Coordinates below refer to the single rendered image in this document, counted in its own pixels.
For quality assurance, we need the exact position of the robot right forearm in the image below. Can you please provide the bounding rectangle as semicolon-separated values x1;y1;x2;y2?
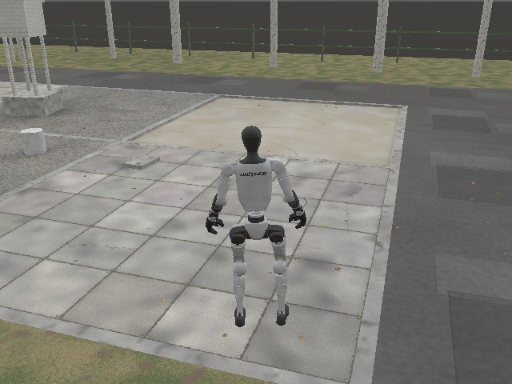
288;190;304;216

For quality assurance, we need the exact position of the right robot hand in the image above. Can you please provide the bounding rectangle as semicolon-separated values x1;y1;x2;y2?
289;211;306;229

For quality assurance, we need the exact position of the robot right upper arm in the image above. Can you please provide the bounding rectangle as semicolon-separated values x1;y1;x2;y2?
270;160;295;203

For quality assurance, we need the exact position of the robot left forearm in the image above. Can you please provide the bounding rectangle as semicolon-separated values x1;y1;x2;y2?
208;194;223;222

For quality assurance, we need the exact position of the left robot foot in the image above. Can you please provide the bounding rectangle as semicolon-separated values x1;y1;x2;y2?
234;307;246;327

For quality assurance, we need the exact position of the left robot hand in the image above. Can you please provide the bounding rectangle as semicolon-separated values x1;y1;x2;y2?
206;217;224;234

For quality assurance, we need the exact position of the robot left upper arm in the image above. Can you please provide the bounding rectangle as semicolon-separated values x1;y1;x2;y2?
215;162;236;206

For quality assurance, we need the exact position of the right robot shin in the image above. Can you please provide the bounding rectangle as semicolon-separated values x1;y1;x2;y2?
275;261;287;314

